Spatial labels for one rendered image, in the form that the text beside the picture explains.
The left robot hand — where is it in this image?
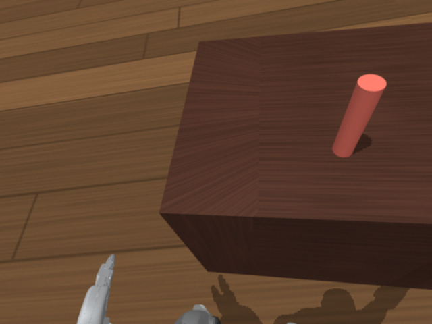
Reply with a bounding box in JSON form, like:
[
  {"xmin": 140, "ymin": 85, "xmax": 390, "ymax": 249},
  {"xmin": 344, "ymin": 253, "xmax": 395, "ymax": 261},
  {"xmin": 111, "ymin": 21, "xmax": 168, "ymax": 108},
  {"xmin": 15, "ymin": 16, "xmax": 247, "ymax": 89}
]
[{"xmin": 77, "ymin": 254, "xmax": 115, "ymax": 324}]

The can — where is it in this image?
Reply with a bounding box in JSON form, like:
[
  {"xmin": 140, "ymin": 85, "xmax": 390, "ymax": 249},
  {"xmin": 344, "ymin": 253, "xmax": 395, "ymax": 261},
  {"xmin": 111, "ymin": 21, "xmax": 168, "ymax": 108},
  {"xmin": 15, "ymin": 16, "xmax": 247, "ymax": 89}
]
[{"xmin": 332, "ymin": 74, "xmax": 387, "ymax": 157}]

